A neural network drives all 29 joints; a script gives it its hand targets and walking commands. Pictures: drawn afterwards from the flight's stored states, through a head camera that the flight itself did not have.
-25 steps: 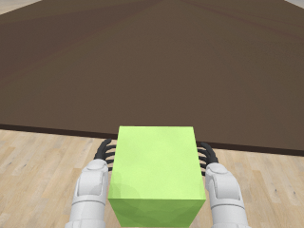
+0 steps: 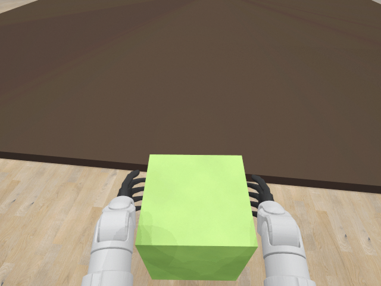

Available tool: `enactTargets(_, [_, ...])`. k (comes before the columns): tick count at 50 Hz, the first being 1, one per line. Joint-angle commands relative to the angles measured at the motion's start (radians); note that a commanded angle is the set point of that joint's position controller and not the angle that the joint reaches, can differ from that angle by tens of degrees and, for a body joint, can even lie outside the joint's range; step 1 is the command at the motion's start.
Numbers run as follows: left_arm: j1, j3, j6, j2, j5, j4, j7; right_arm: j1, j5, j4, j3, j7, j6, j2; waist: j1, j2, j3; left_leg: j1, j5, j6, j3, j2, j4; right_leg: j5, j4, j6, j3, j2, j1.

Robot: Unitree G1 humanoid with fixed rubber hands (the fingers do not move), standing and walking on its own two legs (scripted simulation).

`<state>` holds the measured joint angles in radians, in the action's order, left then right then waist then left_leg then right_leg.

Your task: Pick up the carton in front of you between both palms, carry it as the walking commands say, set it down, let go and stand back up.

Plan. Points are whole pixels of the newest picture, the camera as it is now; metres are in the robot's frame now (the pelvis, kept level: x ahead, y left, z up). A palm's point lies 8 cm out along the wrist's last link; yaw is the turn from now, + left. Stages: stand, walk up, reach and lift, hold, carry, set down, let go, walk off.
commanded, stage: hold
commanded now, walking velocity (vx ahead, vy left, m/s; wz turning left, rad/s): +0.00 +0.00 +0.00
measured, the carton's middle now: (194, 220) +0.30 +0.00 -0.03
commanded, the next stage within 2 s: carry in 0.30 s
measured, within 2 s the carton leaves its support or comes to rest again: neither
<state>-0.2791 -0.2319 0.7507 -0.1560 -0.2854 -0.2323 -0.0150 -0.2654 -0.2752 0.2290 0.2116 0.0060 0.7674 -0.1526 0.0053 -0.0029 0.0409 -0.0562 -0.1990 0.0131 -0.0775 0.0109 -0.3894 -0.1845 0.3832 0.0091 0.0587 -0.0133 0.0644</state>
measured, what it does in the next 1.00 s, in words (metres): walks ahead: right foot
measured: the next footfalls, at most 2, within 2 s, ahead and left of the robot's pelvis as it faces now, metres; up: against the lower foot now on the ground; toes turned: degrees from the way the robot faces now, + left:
right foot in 0.72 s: +0.19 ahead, -0.08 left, +0.00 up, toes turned -10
left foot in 1.08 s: +0.48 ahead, +0.16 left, +0.00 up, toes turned +14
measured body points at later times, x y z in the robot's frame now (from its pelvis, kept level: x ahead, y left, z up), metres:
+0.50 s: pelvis +0.03 +0.01 -0.01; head -0.01 +0.02 +0.44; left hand +0.32 +0.17 +0.06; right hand +0.33 -0.13 +0.06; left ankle +0.02 +0.13 -0.74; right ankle +0.03 -0.13 -0.74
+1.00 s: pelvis +0.26 +0.03 +0.00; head +0.24 +0.04 +0.45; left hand +0.49 +0.20 +0.08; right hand +0.51 -0.11 +0.08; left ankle +0.35 +0.16 -0.71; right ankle +0.15 -0.08 -0.74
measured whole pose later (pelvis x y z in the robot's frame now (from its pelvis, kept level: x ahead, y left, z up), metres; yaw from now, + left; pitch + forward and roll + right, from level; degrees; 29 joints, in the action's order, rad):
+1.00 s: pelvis +0.26 +0.03 +0.00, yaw +2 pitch +5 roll +0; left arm 0.03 -0.04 1.21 -0.13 -0.02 0.50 0.16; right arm 0.04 -0.02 -0.49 0.06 0.14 1.21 -0.13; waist 0.04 0.02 -0.17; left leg -0.57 -0.22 0.01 0.14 -0.09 -0.66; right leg -0.31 0.29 0.01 -0.20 0.05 0.07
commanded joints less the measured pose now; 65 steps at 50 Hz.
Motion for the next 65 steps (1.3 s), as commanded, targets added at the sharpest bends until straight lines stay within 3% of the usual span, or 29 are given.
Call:
enactTargets(1, [-0.477, 0.563, -0.032, -0.922, 0.269, 0.054, -0.235, -0.528, 0.285, -0.098, -0.568, -0.236, -0.05, -0.939, 0.0, 0.003, -0.273, 0.022, 0.142, -0.013, 0.006, 0.082, 0.065, 0.151, -0.055, -0.001, 0.008, -0.075, -0.09])
enactTargets(14, [-0.418, 0.588, -0.026, -0.917, 0.284, 0.105, -0.223, -0.471, 0.291, -0.149, -0.588, -0.232, -0.048, -0.915, -0.002, -0.003, -0.27, 0.041, 0.202, -0.006, -0.002, 0.083, 0.067, 0.186, -0.055, -0.003, 0.01, -0.082, -0.091])
enactTargets(15, [-0.469, 0.605, -0.021, -0.926, 0.3, 0.109, -0.222, -0.519, 0.298, -0.144, -0.6, -0.232, -0.043, -0.922, 0.0, 0.026, -0.304, -0.071, 0.058, -0.017, 0.016, -0.113, -0.018, 0.042, 0.021, -0.014, -0.011, 0.116, 0.024])
enactTargets(17, [-0.466, 0.629, -0.013, -0.929, 0.318, 0.131, -0.217, -0.534, 0.328, -0.184, -0.629, -0.228, -0.037, -0.922, 0.001, 0.029, -0.287, -0.171, -0.365, -0.021, -0.005, -0.08, 0.019, -0.406, -0.059, -0.025, 0.037, 0.109, 0.108])
enactTargets(18, [-0.488, 0.652, -0.007, -0.935, 0.331, 0.163, -0.211, -0.557, 0.344, -0.211, -0.649, -0.224, -0.031, -0.927, -0.001, 0.038, -0.265, -0.232, -0.47, -0.02, 0.002, -0.065, 0.0, -0.53, -0.076, -0.035, 0.064, 0.117, 0.126])
enactTargets(22, [-0.466, 0.723, 0.043, -0.936, 0.374, 0.281, -0.17, -0.574, 0.404, -0.322, -0.737, -0.203, 0.021, -0.931, 0.006, 0.135, -0.335, -0.274, -0.202, -0.003, 0.143, 0.002, -0.166, -0.413, -0.124, -0.109, 0.18, 0.213, 0.092])
enactTargets(24, [-0.446, 0.765, 0.09, -0.919, 0.394, 0.37, -0.143, -0.566, 0.434, -0.391, -0.778, -0.187, 0.065, -0.928, 0.002, 0.121, -0.361, -0.172, -0.221, -0.019, 0.152, -0.004, -0.055, -0.436, -0.075, -0.105, 0.124, 0.195, 0.169])
enactTargets(25, [-0.449, 0.782, 0.115, -0.915, 0.407, 0.412, -0.134, -0.55, 0.442, -0.416, -0.786, -0.178, 0.089, -0.92, -0.003, 0.056, -0.353, -0.112, -0.271, -0.03, 0.088, -0.046, 0.002, -0.428, -0.001, -0.074, 0.042, 0.148, 0.239])
enactTargets(27, [-0.435, 0.811, 0.172, -0.894, 0.434, 0.483, -0.114, -0.45, 0.438, -0.451, -0.782, -0.15, 0.141, -0.892, -0.027, -0.24, -0.301, 0.064, -0.374, -0.132, -0.308, -0.291, 0.174, -0.299, 0.366, 0.002, -0.154, 0.027, 0.549])
enactTargets(28, [-0.43, 0.83, 0.2, -0.874, 0.448, 0.517, -0.106, -0.404, 0.432, -0.475, -0.773, -0.131, 0.165, -0.872, -0.032, -0.268, -0.249, 0.124, -0.222, -0.199, -0.412, -0.354, 0.182, -0.339, 0.361, -0.002, -0.156, 0.038, 0.68])
enactTargets(30, [-0.365, 0.855, 0.248, -0.856, 0.48, 0.553, -0.084, -0.345, 0.427, -0.564, -0.766, -0.093, 0.215, -0.83, -0.032, -0.154, -0.292, 0.17, 0.041, -0.212, -0.311, -0.339, 0.125, -0.331, 0.313, -0.013, -0.145, 0.057, 0.671])
enactTargets(32, [-0.308, 0.857, 0.288, -0.848, 0.498, 0.604, -0.062, -0.31, 0.437, -0.654, -0.776, -0.064, 0.259, -0.81, -0.031, -0.155, -0.353, 0.164, 0.167, -0.169, -0.158, -0.282, 0.087, -0.228, 0.214, -0.009, -0.209, 0.011, 0.558])
enactTargets(35, [-0.185, 0.843, 0.346, -0.846, 0.507, 0.688, -0.025, -0.219, 0.472, -0.757, -0.8, -0.036, 0.324, -0.81, -0.015, -0.122, -0.393, -0.047, 0.071, -0.11, 0.031, -0.205, -0.009, -0.029, -0.004, -0.006, -0.284, -0.014, 0.18])
enactTargets(36, [-0.153, 0.831, 0.364, -0.841, 0.503, 0.712, -0.014, -0.191, 0.478, -0.783, -0.802, -0.027, 0.343, -0.8, -0.009, -0.073, -0.424, -0.216, 0.038, -0.081, 0.084, -0.181, -0.1, -0.009, -0.036, -0.022, -0.24, 0.025, -0.054])
enactTargets(37, [-0.101, 0.812, 0.382, -0.822, 0.492, 0.732, 0.0, -0.179, 0.49, -0.809, -0.802, -0.019, 0.363, -0.789, 0.01, 0.065, -0.473, -0.399, -0.095, -0.041, 0.157, -0.135, -0.295, -0.163, -0.098, -0.061, -0.02, 0.198, -0.258])
enactTargets(38, [-0.077, 0.791, 0.394, -0.797, 0.476, 0.738, 0.015, -0.204, 0.503, -0.856, -0.806, -0.011, 0.385, -0.773, 0.02, 0.285, -0.431, -0.691, -0.276, -0.01, 0.223, -0.041, -0.508, -0.275, -0.174, -0.174, 0.363, 0.436, -0.363])
enactTargets(39, [-0.075, 0.77, 0.404, -0.8, 0.463, 0.762, 0.03, -0.225, 0.527, -0.881, -0.819, -0.006, 0.403, -0.764, 0.026, 0.242, -0.379, -0.775, -0.335, -0.031, 0.139, -0.067, -0.614, -0.21, -0.18, -0.256, 0.466, 0.503, -0.33])
enactTargets(40, [-0.109, 0.758, 0.414, -0.789, 0.462, 0.787, 0.045, -0.254, 0.545, -0.88, -0.824, 0.0, 0.412, -0.756, 0.026, 0.158, -0.338, -0.807, -0.341, -0.041, 0.114, -0.108, -0.674, -0.148, -0.176, -0.262, 0.412, 0.483, -0.278])
enactTargets(42, [-0.152, 0.761, 0.427, -0.776, 0.483, 0.831, 0.067, -0.234, 0.555, -0.858, -0.803, 0.015, 0.42, -0.759, 0.024, 0.048, -0.318, -0.786, -0.249, -0.031, 0.111, -0.153, -0.633, -0.16, -0.212, -0.209, 0.249, 0.421, -0.191])
enactTargets(46, [-0.163, 0.787, 0.433, -0.748, 0.525, 0.854, 0.086, -0.166, 0.516, -0.829, -0.753, 0.06, 0.412, -0.741, 0.018, 0.088, -0.295, -0.629, -0.076, 0.004, 0.196, -0.114, -0.369, -0.06, -0.238, -0.146, -0.004, 0.316, -0.088])
enactTargets(51, [-0.112, 0.785, 0.436, -0.69, 0.538, 0.845, 0.096, -0.1, 0.472, -0.839, -0.713, 0.1, 0.409, -0.678, 0.02, 0.16, -0.245, -0.408, 0.101, -0.012, 0.284, -0.068, -0.153, 0.06, -0.187, -0.104, -0.147, 0.274, 0.015])
enactTargets(54, [-0.112, 0.794, 0.442, -0.667, 0.545, 0.874, 0.094, -0.085, 0.478, -0.861, -0.712, 0.1, 0.411, -0.657, -0.008, 0.101, -0.318, -0.062, 0.033, -0.032, 0.375, -0.003, -0.108, 0.224, 0.116, -0.046, -0.279, 0.203, 0.132])
enactTargets(55, [-0.117, 0.793, 0.445, -0.649, 0.55, 0.894, 0.094, -0.081, 0.484, -0.875, -0.714, 0.099, 0.413, -0.649, -0.028, 0.019, -0.369, 0.122, -0.053, -0.041, 0.237, -0.097, -0.077, 0.148, 0.333, -0.013, -0.293, 0.168, 0.26])
enactTargets(56, [-0.124, 0.802, 0.454, -0.64, 0.558, 0.934, 0.092, -0.086, 0.485, -0.888, -0.71, 0.099, 0.411, -0.624, -0.032, -0.251, -0.438, 0.262, -0.323, -0.16, -0.283, -0.389, 0.111, -0.078, 0.662, 0.037, -0.277, 0.063, 0.498])
enactTargets(57, [-0.138, 0.817, 0.457, -0.634, 0.572, 0.952, 0.088, -0.092, 0.503, -0.904, -0.726, 0.096, 0.41, -0.639, -0.025, -0.281, -0.424, 0.283, -0.258, -0.228, -0.481, -0.469, 0.206, -0.299, 0.833, 0.021, -0.162, 0.032, 0.649])
enactTargets(58, [-0.148, 0.831, 0.454, -0.662, 0.582, 0.964, 0.08, -0.12, 0.524, -0.951, -0.744, 0.088, 0.407, -0.668, -0.021, -0.187, -0.421, 0.246, -0.155, -0.222, -0.397, -0.455, 0.179, -0.282, 0.907, -0.011, -0.093, 0.1, 0.681])
enactTargets(60, [-0.18, 0.835, 0.443, -0.729, 0.589, 0.98, 0.064, -0.205, 0.552, -1.013, -0.78, 0.067, 0.399, -0.729, -0.019, -0.043, -0.407, 0.131, -0.039, -0.187, -0.23, -0.409, 0.162, -0.172, 0.876, -0.037, -0.064, 0.165, 0.67])
enactTargets(62, [-0.22, 0.835, 0.434, -0.741, 0.582, 0.987, 0.06, -0.277, 0.579, -1.042, -0.811, 0.051, 0.397, -0.735, -0.013, -0.067, -0.403, 0.051, -0.014, -0.144, -0.076, -0.353, 0.186, -0.087, 0.758, -0.039, -0.08, 0.168, 0.609])
enactTargets(65, [-0.243, 0.805, 0.433, -0.671, 0.547, 0.961, 0.086, -0.316, 0.6, -1.029, -0.811, 0.047, 0.411, -0.647, -0.016, -0.104, -0.39, 0.066, 0.016, -0.147, 0.034, -0.314, 0.208, -0.019, 0.626, -0.03, -0.13, 0.148, 0.62])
